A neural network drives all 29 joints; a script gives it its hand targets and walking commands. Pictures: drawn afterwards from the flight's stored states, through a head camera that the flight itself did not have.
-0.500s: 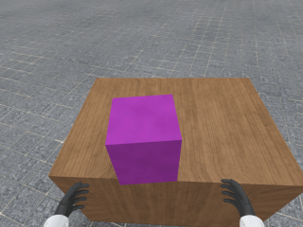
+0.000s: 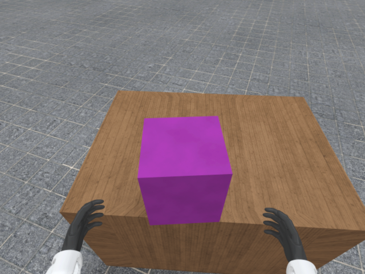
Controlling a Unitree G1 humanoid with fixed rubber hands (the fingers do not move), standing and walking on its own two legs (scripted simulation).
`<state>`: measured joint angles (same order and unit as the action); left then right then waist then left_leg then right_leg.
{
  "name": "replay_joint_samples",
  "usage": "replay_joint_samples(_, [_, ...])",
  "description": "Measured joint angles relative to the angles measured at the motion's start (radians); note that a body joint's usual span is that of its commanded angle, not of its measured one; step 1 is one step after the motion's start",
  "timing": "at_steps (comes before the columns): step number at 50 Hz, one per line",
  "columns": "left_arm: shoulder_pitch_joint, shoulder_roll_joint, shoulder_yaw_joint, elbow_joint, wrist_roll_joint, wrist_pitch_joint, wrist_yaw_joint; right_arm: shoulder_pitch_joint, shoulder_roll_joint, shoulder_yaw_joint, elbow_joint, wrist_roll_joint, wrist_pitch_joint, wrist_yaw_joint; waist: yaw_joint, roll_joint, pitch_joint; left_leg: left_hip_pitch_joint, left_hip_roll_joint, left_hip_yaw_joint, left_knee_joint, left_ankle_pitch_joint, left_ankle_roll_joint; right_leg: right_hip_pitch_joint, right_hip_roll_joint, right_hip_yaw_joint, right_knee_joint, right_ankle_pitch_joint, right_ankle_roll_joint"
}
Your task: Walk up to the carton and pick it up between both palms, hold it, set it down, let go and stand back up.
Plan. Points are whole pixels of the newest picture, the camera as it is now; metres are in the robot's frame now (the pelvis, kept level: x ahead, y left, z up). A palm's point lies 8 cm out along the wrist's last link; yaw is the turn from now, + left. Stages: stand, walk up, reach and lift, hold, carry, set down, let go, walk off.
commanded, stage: reach and lift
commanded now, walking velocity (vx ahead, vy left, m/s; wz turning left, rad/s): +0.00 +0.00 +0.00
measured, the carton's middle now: (183, 171) +0.40 +0.01 -0.05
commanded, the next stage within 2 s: none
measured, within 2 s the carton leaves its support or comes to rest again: neither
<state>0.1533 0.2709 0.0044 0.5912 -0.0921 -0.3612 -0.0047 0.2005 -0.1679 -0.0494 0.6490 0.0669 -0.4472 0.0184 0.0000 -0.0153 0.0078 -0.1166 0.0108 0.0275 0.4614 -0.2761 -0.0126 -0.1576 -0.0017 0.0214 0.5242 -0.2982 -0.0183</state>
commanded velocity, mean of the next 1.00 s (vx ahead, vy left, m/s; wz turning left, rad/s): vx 0.00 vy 0.00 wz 0.00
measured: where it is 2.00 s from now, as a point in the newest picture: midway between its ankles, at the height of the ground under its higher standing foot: outside the picture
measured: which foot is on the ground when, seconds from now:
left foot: down 0.00-1.00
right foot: down 0.00-1.00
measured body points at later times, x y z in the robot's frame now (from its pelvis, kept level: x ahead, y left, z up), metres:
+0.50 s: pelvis +0.00 +0.00 +0.00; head -0.01 +0.00 +0.45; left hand +0.28 +0.22 +0.01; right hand +0.26 -0.21 +0.00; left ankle -0.01 +0.13 -0.74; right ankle -0.01 -0.11 -0.74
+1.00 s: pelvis -0.01 +0.00 +0.00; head -0.03 +0.00 +0.45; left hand +0.34 +0.20 +0.08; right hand +0.33 -0.19 +0.07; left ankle -0.01 +0.13 -0.74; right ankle -0.01 -0.11 -0.74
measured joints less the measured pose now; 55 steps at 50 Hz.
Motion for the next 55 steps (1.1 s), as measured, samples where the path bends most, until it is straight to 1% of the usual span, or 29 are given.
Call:
replay_joint_samples(6, [-0.002, -0.013, 0.000, 0.006, -0.006, -0.049, 0.000, -0.006, 0.000, 0.019, 0.000, 0.029, -0.029, 0.004, 0.000, 0.000, 0.000, 0.000, 0.000, 0.000, 0.000, -0.004, 0.000, 0.000, 0.000, 0.000, 0.000, -0.005, 0.000])
replay_joint_samples(13, [-0.067, -0.029, 0.000, 0.034, -0.014, -0.051, 0.004, -0.069, 0.000, 0.029, 0.000, 0.031, -0.028, 0.006, 0.000, 0.000, 0.000, 0.000, 0.000, 0.000, 0.000, -0.005, 0.000, 0.000, 0.000, 0.000, 0.000, -0.006, 0.000])
replay_joint_samples(17, [-0.122, -0.031, 0.000, 0.044, -0.014, -0.034, 0.005, -0.121, 0.000, 0.031, 0.001, 0.032, -0.001, 0.005, 0.000, 0.000, 0.000, 0.000, 0.000, 0.000, 0.000, -0.006, 0.000, 0.000, 0.000, 0.000, 0.000, -0.006, 0.001])
replay_joint_samples(29, [-0.250, -0.036, 0.000, 0.043, -0.014, 0.140, 0.005, -0.242, 0.000, 0.032, -0.016, 0.052, 0.134, -0.035, 0.000, 0.000, 0.000, 0.000, 0.000, 0.000, 0.000, -0.006, 0.000, 0.000, 0.000, 0.000, 0.000, -0.006, 0.002])
replay_joint_samples(34, [-0.290, -0.036, 0.000, -0.003, -0.014, 0.214, 0.009, -0.286, 0.000, 0.032, -0.052, 0.059, 0.191, -0.051, 0.000, 0.000, 0.000, 0.000, 0.000, 0.000, 0.000, -0.004, 0.000, 0.000, 0.000, 0.000, -0.001, -0.004, 0.002])
replay_joint_samples(40, [-0.392, -0.036, 0.000, -0.008, -0.014, 0.315, 0.009, -0.372, 0.000, 0.032, -0.052, 0.063, 0.280, -0.066, 0.000, 0.000, 0.000, -0.001, 0.000, 0.000, 0.000, 0.000, 0.000, 0.001, 0.000, 0.000, -0.004, 0.002, 0.004])
replay_joint_samples(47, [-0.496, -0.036, 0.000, -0.008, -0.014, 0.415, 0.010, -0.475, 0.000, 0.032, -0.052, 0.087, 0.339, -0.093, 0.000, 0.000, 0.000, -0.003, 0.000, 0.000, -0.002, 0.008, 0.000, 0.001, 0.000, 0.000, -0.011, 0.012, 0.005])
replay_joint_samples(55, [-0.613, -0.036, 0.001, 0.007, -0.014, 0.503, 0.014, -0.609, -0.004, 0.032, 0.033, 0.093, 0.423, -0.104, 0.000, 0.000, 0.008, -0.006, 0.000, 0.000, -0.004, 0.018, 0.000, 0.001, 0.000, 0.000, -0.020, 0.026, 0.006])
